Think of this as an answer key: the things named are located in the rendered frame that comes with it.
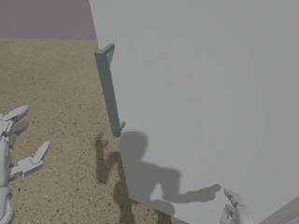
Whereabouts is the robot left forearm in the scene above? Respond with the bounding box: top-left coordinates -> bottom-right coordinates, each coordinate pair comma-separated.
0,186 -> 15,224

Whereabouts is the right robot hand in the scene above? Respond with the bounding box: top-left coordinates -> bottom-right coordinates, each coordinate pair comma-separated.
220,188 -> 255,224

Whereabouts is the left robot hand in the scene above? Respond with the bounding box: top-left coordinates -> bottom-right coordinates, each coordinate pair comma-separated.
0,105 -> 50,187

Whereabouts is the handle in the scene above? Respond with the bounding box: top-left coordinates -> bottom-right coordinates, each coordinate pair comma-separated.
94,43 -> 125,138

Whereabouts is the fridge door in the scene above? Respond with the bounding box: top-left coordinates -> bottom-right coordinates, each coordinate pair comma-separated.
89,0 -> 299,224

